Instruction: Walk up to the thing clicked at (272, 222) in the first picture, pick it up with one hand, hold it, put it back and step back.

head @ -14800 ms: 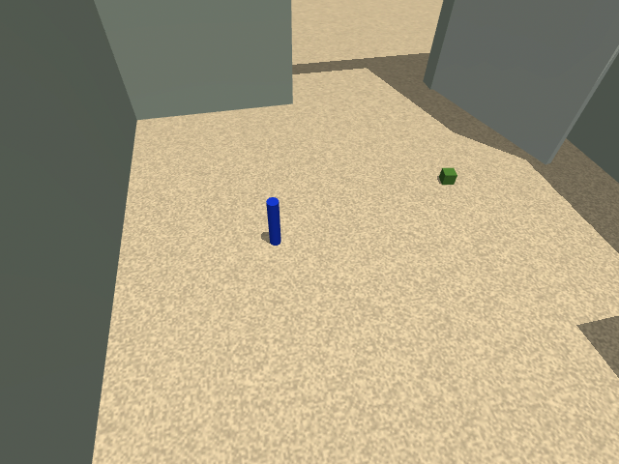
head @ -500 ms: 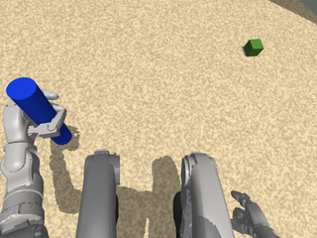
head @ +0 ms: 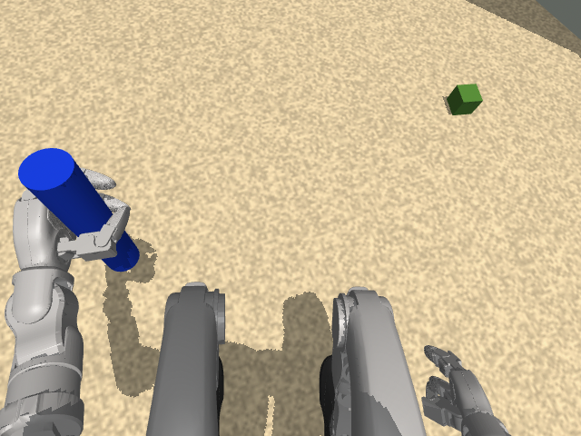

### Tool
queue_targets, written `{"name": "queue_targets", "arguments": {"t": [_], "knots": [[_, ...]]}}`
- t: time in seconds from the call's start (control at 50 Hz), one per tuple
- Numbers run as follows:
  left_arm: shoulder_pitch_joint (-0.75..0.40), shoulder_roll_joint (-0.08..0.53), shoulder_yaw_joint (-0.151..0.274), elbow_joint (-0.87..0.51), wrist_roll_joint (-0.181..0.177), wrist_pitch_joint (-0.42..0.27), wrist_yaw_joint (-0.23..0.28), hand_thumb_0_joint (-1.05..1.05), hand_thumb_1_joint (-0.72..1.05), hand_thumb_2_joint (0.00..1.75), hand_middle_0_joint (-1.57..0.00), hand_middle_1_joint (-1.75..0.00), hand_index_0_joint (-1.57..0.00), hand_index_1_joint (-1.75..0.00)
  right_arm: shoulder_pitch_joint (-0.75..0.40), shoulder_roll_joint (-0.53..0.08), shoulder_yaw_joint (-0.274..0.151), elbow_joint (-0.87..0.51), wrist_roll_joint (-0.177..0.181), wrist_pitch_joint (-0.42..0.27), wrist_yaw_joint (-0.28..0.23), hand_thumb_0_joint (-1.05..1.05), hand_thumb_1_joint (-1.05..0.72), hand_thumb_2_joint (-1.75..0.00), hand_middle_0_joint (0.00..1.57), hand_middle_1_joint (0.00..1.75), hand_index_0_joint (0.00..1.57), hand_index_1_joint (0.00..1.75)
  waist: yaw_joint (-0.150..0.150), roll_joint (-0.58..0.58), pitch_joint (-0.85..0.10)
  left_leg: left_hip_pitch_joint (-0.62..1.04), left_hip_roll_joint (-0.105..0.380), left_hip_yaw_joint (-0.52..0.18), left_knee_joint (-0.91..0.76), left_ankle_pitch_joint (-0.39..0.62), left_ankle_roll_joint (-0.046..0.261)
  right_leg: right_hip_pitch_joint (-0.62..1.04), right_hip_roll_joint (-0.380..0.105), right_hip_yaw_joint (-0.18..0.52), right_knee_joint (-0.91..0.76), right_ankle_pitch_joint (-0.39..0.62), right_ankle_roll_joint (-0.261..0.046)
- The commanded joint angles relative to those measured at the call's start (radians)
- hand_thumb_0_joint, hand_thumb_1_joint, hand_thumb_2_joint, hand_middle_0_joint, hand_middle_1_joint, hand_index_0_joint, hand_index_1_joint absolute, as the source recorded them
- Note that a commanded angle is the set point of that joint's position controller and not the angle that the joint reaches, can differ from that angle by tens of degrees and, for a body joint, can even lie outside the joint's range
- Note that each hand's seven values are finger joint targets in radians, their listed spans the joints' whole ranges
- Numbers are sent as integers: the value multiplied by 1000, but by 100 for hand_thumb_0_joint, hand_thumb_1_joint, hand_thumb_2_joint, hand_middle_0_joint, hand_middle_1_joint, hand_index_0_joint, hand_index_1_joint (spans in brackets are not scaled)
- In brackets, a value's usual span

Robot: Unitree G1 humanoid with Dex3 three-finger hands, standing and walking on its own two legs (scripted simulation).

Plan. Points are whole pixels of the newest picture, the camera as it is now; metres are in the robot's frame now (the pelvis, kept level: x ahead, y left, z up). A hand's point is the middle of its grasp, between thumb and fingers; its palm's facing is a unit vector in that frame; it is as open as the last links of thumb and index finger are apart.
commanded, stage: lift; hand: left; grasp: from the side
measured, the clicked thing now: (94, 223) +0.38 +0.26 -0.03
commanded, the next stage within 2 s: hold in 1.68 s
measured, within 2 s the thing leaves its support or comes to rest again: neither
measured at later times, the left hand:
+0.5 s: hand (36, 149) +0.38 +0.23 +0.16, palm faces +0.22 -0.97 -0.06, open 6.7 cm
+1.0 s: hand out of the picture +0.38 +0.22 +0.27, palm faces +0.22 -0.97 -0.05, open 6.7 cm
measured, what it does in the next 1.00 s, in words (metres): rises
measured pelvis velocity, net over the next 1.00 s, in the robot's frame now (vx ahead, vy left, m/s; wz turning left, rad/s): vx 0.06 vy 0.01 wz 0.06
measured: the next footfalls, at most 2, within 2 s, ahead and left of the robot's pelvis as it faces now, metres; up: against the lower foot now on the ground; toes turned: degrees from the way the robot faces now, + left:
none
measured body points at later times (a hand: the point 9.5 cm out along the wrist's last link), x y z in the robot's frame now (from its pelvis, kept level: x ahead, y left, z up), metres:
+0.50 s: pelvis +0.03 +0.00 +0.14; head +0.18 +0.02 +0.56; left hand +0.36 +0.28 +0.16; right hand +0.22 -0.24 +0.02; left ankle +0.09 +0.14 -0.39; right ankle +0.09 -0.13 -0.39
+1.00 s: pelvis +0.06 +0.01 +0.24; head +0.15 +0.02 +0.69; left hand +0.37 +0.27 +0.28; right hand +0.22 -0.23 +0.13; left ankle +0.09 +0.14 -0.39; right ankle +0.09 -0.13 -0.39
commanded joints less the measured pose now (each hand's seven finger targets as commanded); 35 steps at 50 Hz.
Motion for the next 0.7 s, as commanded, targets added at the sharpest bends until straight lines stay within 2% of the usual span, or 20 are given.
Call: {"name": "queue_targets", "arguments": {"t": [0.0,0.08,0.14,0.16,0.2,0.22,0.26,0.28,0.3,0.34,0.36,0.44,0.48,0.54,0.56,0.58,0.62,0.64,0.66,0.68], "knots": [[-202,216,44,-349,-33,-67,14,0,46,125,-130,-140,-133,-137,59,-173,-68,-121,12,-32,-19,0,-88,-89,20,30,20,30,16,99,-606,490,-25,70,-333,63,70,347,21,-30,-339,103,-67],[-192,201,31,-415,-43,-35,37,0,50,127,-129,-139,-132,-137,65,-167,-72,-124,24,-38,-29,0,-87,-89,20,30,20,30,9,98,-611,552,-22,63,-380,70,67,388,19,-21,-390,113,-64],[-122,184,21,-450,-39,-8,66,0,49,128,-127,-139,-131,-137,63,-156,-72,-143,31,-40,-34,0,-87,-89,20,30,20,30,14,78,-596,583,-22,62,-430,69,68,453,17,-15,-449,110,-58],[-126,168,3,-459,-40,2,73,0,50,127,-128,-139,-131,-136,63,-157,-70,-142,35,-42,-37,0,-88,-89,20,30,20,30,17,85,-588,611,-22,56,-454,68,66,455,16,-19,-458,115,-61],[-136,183,5,-524,-33,14,92,0,49,128,-128,-139,-131,-137,69,-151,-74,-148,38,-41,-42,0,-88,-89,20,30,20,30,15,99,-610,664,-20,56,-483,89,64,499,14,-14,-489,136,-59],[-68,144,-21,-468,-28,33,98,0,48,127,-127,-138,-130,-136,66,-154,-74,-151,43,-42,-45,0,-88,-89,20,30,20,30,15,81,-578,685,-19,50,-504,100,64,501,14,-21,-498,151,-60],[-72,155,-14,-563,-29,43,117,0,50,126,-126,-137,-130,-135,76,-146,-72,-155,44,-43,-46,0,-87,-89,20,30,20,30,26,101,-623,745,-22,49,-539,142,61,565,13,-23,-524,193,-61],[-58,154,-24,-581,-24,54,124,0,50,125,-126,-137,-129,-134,79,-144,-73,-157,46,-42,-52,0,-88,-89,20,30,20,30,25,99,-632,786,-22,49,-558,168,62,590,13,-24,-547,217,-59],[-49,126,-68,-595,-17,67,130,0,52,126,-124,-136,-128,-134,90,-141,-70,-152,45,-41,-53,0,-88,-89,20,30,20,30,14,106,-628,829,-21,46,-577,200,60,604,11,-26,-561,245,-59],[-3,128,-57,-576,-12,90,150,0,51,127,-123,-136,-127,-134,85,-133,-68,-154,48,-44,-58,0,-87,-89,20,30,20,30,13,77,-585,833,-22,56,-595,231,65,656,13,-20,-606,276,-52],[21,105,-70,-561,-9,99,157,0,49,125,-123,-135,-126,-133,91,-125,-64,-157,48,-46,-59,0,-88,-89,20,30,20,30,5,60,-569,830,-24,59,-609,245,68,694,14,-20,-630,293,-49],[-10,126,-65,-629,-5,104,188,0,45,124,-122,-134,-125,-132,99,-112,-58,-153,50,-50,-67,0,-87,-89,20,30,20,30,12,78,-549,923,-23,57,-704,225,61,780,14,-16,-708,278,-50],[32,80,-104,-573,1,113,193,0,47,125,-122,-134,-125,-132,103,-109,-57,-150,49,-58,-70,0,-87,-89,20,30,20,30,-2,58,-487,948,-22,55,-737,246,62,801,15,-18,-744,303,-49],[-18,106,-93,-593,3,108,200,0,47,125,-123,-134,-126,-132,126,-103,-53,-134,45,-64,-76,0,-87,-89,20,30,20,30,-3,52,-480,1010,-26,63,-778,308,65,898,13,-11,-800,372,-45],[0,85,-129,-581,11,113,196,0,44,124,-123,-134,-126,-132,129,-97,-52,-130,42,-66,-75,0,-87,-89,20,30,20,30,-8,76,-469,1037,-27,65,-794,324,63,907,12,-10,-817,387,-46],[-16,71,-138,-563,12,115,197,0,46,125,-123,-134,-126,-132,126,-97,-51,-132,43,-69,-75,0,-87,-89,20,30,20,30,-13,65,-432,1046,-26,64,-816,306,62,907,14,-14,-836,370,-47],[35,58,-130,-472,19,123,202,0,46,125,-123,-133,-126,-132,130,-97,-53,-132,43,-69,-74,0,-87,-89,20,30,20,30,-13,40,-375,1054,-25,64,-854,303,62,937,12,-18,-874,365,-46],[29,54,-132,-473,19,120,200,0,45,124,-123,-133,-125,-131,132,-97,-53,-130,43,-70,-71,0,-86,-89,20,30,20,30,-7,36,-372,1065,-24,64,-866,321,62,960,12,-21,-884,382,-46],[-20,90,-114,-527,21,109,202,0,45,123,-123,-132,-126,-131,133,-97,-53,-129,41,-70,-68,0,-87,-89,20,30,20,30,4,64,-382,1088,-27,69,-882,323,60,983,10,-16,-901,384,-47],[38,53,-139,-454,25,114,199,0,42,124,-124,-133,-126,-132,133,-95,-50,-136,41,-67,-66,0,-87,-89,20,30,20,30,-3,40,-374,1108,-27,67,-897,351,61,1013,10,-22,-913,410,-46]]}}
